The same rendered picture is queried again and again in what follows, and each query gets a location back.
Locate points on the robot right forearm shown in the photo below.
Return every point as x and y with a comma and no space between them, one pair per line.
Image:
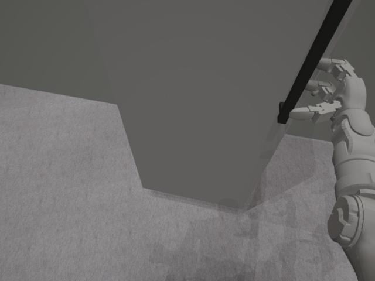
353,157

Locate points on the right robot upper arm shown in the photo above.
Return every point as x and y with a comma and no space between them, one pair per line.
352,225

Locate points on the handle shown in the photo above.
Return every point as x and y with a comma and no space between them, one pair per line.
330,24

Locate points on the right robot hand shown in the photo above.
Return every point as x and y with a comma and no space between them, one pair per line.
350,93

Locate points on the fridge door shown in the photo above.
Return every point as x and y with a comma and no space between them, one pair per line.
198,85

